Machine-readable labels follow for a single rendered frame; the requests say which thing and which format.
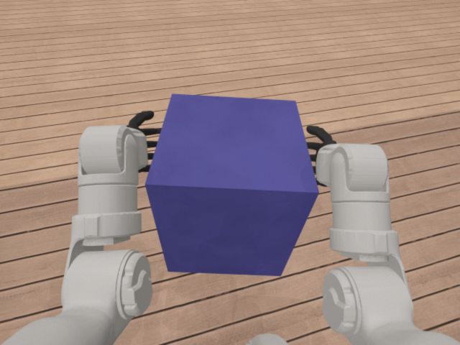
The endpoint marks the right robot hand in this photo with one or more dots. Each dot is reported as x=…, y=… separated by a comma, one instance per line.
x=324, y=137

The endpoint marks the left robot hand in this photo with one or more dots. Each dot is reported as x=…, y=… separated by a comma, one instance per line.
x=135, y=123

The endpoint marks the right robot forearm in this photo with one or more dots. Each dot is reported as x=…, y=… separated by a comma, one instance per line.
x=357, y=175

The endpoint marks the carton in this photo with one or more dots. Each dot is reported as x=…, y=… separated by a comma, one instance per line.
x=231, y=184

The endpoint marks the right robot upper arm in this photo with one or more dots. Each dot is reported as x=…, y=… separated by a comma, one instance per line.
x=371, y=305

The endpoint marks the left robot forearm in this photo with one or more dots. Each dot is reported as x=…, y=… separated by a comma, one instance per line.
x=109, y=160

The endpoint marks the left robot upper arm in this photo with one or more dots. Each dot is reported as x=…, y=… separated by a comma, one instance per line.
x=102, y=292

